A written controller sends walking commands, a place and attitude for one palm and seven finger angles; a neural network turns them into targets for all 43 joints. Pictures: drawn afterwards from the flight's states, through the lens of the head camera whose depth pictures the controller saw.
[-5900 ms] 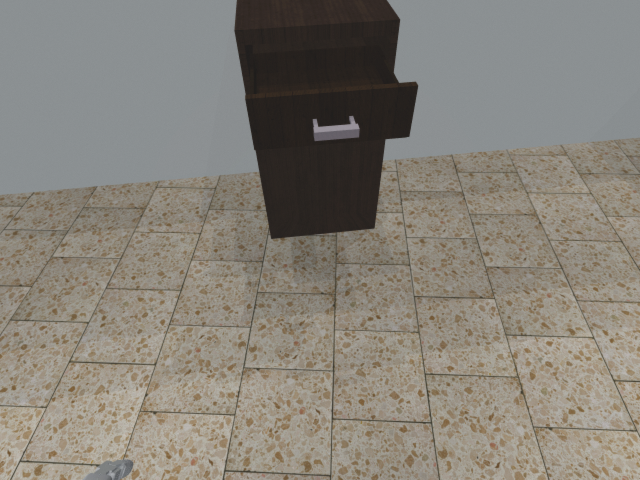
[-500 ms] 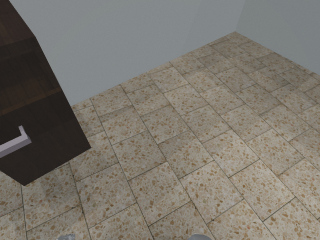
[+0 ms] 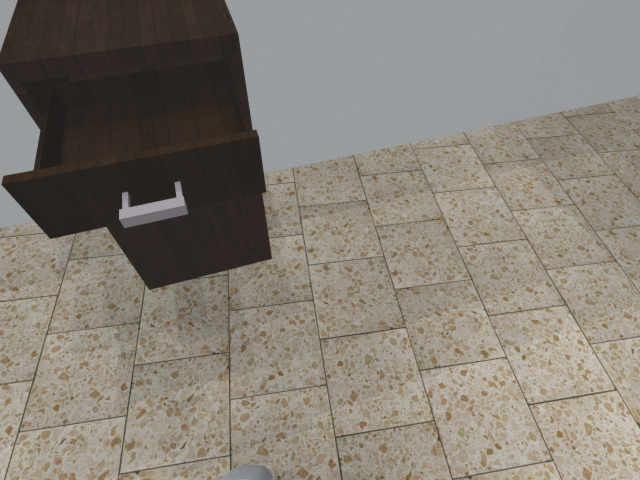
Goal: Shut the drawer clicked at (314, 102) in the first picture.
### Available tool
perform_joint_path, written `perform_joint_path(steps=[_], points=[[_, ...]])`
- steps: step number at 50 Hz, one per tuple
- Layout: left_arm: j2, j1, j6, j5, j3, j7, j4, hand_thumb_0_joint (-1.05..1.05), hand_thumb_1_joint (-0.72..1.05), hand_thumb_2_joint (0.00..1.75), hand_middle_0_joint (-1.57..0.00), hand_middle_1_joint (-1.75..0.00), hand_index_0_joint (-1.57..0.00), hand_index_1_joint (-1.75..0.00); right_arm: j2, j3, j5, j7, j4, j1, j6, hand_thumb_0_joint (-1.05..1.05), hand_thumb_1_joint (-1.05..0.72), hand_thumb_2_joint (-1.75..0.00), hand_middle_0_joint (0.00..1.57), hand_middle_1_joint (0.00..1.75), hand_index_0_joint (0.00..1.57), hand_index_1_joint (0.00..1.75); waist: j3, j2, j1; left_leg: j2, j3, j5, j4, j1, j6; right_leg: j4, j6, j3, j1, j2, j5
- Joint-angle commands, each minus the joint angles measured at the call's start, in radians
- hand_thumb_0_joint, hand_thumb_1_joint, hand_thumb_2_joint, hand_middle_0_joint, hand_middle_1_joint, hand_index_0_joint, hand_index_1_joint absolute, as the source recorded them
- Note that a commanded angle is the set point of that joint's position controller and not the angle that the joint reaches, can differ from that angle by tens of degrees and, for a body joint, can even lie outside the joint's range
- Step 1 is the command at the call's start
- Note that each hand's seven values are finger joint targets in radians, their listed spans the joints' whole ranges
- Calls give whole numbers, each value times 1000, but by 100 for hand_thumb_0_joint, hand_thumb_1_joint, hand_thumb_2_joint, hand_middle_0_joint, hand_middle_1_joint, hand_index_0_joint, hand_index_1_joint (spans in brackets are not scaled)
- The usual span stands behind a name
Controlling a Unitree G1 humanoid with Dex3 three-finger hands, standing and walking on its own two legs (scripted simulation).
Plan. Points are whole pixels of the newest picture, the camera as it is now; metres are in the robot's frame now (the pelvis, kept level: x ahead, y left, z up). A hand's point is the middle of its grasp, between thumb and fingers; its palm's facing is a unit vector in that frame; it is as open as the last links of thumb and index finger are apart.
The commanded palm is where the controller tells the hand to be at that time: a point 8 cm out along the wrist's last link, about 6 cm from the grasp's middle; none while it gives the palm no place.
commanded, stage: turn to face it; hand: left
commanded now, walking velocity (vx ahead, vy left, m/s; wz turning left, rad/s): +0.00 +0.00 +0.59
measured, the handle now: (153, 202) +0.53 +0.33 -0.04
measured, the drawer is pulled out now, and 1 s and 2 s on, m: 0.29 0.29 0.29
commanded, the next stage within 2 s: take the last steps up to it in 0.60 s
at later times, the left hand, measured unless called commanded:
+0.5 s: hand out of the picture +0.05 +0.24 -0.15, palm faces +0.24 -0.93 -0.27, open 7.4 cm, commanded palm none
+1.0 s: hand out of the picture -0.11 +0.17 -0.16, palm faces +0.44 -0.88 -0.19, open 7.3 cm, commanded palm none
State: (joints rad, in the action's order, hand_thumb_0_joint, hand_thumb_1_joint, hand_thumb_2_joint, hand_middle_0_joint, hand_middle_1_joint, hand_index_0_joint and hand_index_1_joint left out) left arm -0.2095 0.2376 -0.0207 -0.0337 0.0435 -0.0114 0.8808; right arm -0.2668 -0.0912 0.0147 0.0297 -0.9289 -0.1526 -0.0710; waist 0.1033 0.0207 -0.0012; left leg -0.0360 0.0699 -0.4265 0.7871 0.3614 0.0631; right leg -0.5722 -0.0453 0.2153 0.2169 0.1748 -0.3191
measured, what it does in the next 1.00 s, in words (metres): steps on the spot, turning left: left foot, then right foot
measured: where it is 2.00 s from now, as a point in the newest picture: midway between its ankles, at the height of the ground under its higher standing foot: (302, 443)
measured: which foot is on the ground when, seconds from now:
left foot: up 0.00-0.02, down 0.04-0.56, up 0.58-1.00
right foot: down 0.00-0.04, up 0.06-0.54, down 0.56-1.00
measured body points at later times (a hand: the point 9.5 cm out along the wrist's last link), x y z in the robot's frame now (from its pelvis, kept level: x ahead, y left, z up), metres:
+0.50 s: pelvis +0.00 +0.02 +0.00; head +0.02 +0.02 +0.45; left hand +0.04 +0.29 -0.13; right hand +0.11 -0.20 -0.15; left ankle +0.00 +0.12 -0.73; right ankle +0.02 -0.11 -0.71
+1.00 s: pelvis +0.00 +0.02 +0.01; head +0.00 +0.02 +0.46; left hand -0.13 +0.22 -0.15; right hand +0.14 -0.19 -0.14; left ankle -0.07 +0.12 -0.72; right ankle +0.02 -0.10 -0.73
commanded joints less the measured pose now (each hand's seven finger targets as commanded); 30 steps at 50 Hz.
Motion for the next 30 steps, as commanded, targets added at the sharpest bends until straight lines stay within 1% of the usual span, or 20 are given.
perform_joint_path(steps=[1, 2, 3, 4, 5, 6, 7, 8, 9, 11, 16, 18, 22, 24, 25, 26, 27, 28, 29, 30], points=[[-201, 42, -3, 19, 69, -10, -56, 0, 90, 90, -20, -30, -20, -30, -137, -20, 1, -4, 79, -83, 55, 0, -90, -90, 20, 30, 20, 30, -220, 6, 35, -51, -67, 324, -382, -318, -58, -182, 29, -42, 65, 129, 294], [-127, 20, -5, 24, 53, 0, -103, 0, 90, 90, -20, -30, -20, -30, -260, -52, 6, -10, 78, -149, 61, 0, -90, -90, 20, 30, 20, 30, -230, -339, 77, -346, -455, 717, -406, -454, -198, -416, -57, -27, 378, -19, -300], [-134, -51, -13, 13, 41, -7, -127, 0, 90, 90, -20, -30, -20, -30, -286, -55, -1, -19, 51, -214, 56, 0, -90, -90, 20, 30, 20, 30, -231, -260, 105, -409, -473, 838, -398, -423, -277, -549, -44, -143, 419, -31, -358], [-118, -75, -15, 14, 45, -15, -111, 0, 90, 90, -20, -30, -20, -30, -255, -47, -1, -34, 42, -213, 62, 0, -90, -90, 20, 30, 20, 30, -261, -293, 97, -351, -450, 847, -381, -425, -265, -604, -40, -200, 434, -34, -298], [-132, -86, -13, 18, 46, -14, -100, 0, 90, 90, -20, -30, -20, -30, -226, -35, -1, -42, 58, -164, 61, 0, -90, -90, 20, 30, 20, 30, -225, -273, 84, -312, -404, 791, -380, -360, -257, -633, -40, -216, 425, -37, -244], [-135, -79, -13, 18, 50, -8, -75, 0, 90, 90, -20, -30, -20, -30, -187, -23, 4, -44, 75, -91, 60, 0, -90, -90, 20, 30, 20, 30, -165, -217, 53, -257, -335, 707, -405, -280, -236, -643, -43, -220, 395, -37, -161], [-138, -46, -15, 17, 51, -3, -55, 0, 90, 90, -20, -30, -20, -30, -162, -11, 4, -43, 89, -39, 62, 0, -90, -90, 20, 30, 20, 30, -141, -174, 23, -214, -294, 645, -422, -238, -216, -633, -45, -213, 363, -42, -103], [-138, -26, -16, 15, 52, 0, -41, 0, 90, 90, -20, -30, -20, -30, -152, -7, 2, -42, 95, -23, 66, 0, -90, -90, 20, 30, 20, 30, -134, -165, 12, -188, -269, 614, -440, -218, -204, -615, -46, -208, 340, -50, -67], [-141, -14, -18, 16, 51, -1, -34, 0, 90, 90, -20, -30, -20, -30, -150, -4, 1, -42, 98, -20, 67, 0, -90, -90, 20, 30, 20, 30, -133, -174, 9, -178, -268, 593, -451, -213, -205, -592, -49, -209, 325, -55, -51], [-141, -9, -20, 15, 49, -1, -28, 0, 90, 90, -20, -30, -20, -30, -144, -3, 0, -42, 94, -26, 66, 0, -90, -90, 20, 30, 20, 30, -132, -150, 8, -170, -280, 544, -470, -219, -216, -544, -51, -210, 311, -66, -37], [-128, -58, -17, 19, 42, -9, -45, 0, 90, 90, -20, -30, -20, -30, -142, -10, 4, -42, 75, -73, 59, 0, -90, -90, 20, 30, 20, 30, -133, -118, 35, -191, -367, 503, -469, -267, -252, -405, -49, -215, 303, -91, -88], [-115, -77, -16, 21, 38, -11, -57, 0, 90, 90, -20, -30, -20, -30, -141, -10, 7, -44, 67, -85, 56, 0, -90, -90, 20, 30, 20, 30, -125, -133, 41, -192, -396, 505, -462, -253, -257, -349, -42, -217, 276, -105, -110], [-95, -59, -9, 25, 31, -16, -52, 0, 90, 90, -20, -30, -20, -30, -131, -9, 11, -45, 58, -76, 51, 0, -90, -90, 20, 30, 20, 30, -126, -152, 28, -174, -432, 537, -442, -188, -254, -220, -19, -211, 160, -140, -117], [-89, -14, -4, 27, 31, -20, -41, 0, 90, 90, -20, -30, -20, -30, -123, -10, 10, -45, 57, -64, 50, 0, -90, -90, 20, 30, 20, 30, -139, -159, 9, -158, -437, 533, -424, -161, -244, -127, -8, -204, 88, -157, -71], [-97, 1, 2, 27, 30, -22, -34, 0, 90, 90, -20, -30, -20, -30, -117, -8, 6, -44, 53, -60, 51, 0, -90, -90, 20, 30, 20, 30, -141, -142, -1, -145, -433, 544, -397, -130, -233, -45, -5, -205, 30, -160, -19], [-96, 30, 9, 28, 32, -25, -26, 0, 90, 90, -20, -30, -20, -30, -104, -5, 2, -43, 51, -57, 52, 0, -90, -90, 20, 30, 20, 30, -152, -120, -18, -123, -420, 501, -367, -85, -208, 76, -2, -203, -55, -151, 61], [-124, 52, 19, 24, 35, -30, -16, 0, 90, 90, -20, -30, -20, -30, -72, 0, -7, -39, 48, -61, 55, 0, -90, -90, 20, 30, 20, 30, -160, -44, -31, -76, -385, 392, -297, 5, -160, 212, 9, -262, -172, -92, 128], [-193, 66, 30, 10, 50, -35, -14, 0, 90, 90, -20, -30, -20, -30, -11, 8, -16, -35, 59, -80, 58, 0, -90, -90, 20, 30, 20, 30, -169, 184, -25, 59, -225, 129, -127, 153, -80, 289, 84, -491, -258, 126, 187], [-232, 64, 26, 10, 52, -29, -32, 0, 90, 90, -20, -30, -20, -30, -22, 1, -6, -37, 77, -63, 50, 0, -90, -90, 20, 30, 20, 30, -133, 217, -36, 110, -149, -135, 58, 162, -48, 315, 194, -579, -139, 284, 270], [-212, 40, 27, 16, 57, -34, -36, 0, 90, 90, -20, -30, -20, -30, -51, -9, 4, -38, 67, -57, 30, 0, -90, -90, 20, 30, 20, 30, -123, 261, -27, 73, -184, -149, 197, 153, -50, 325, 220, -565, -55, 263, 265]])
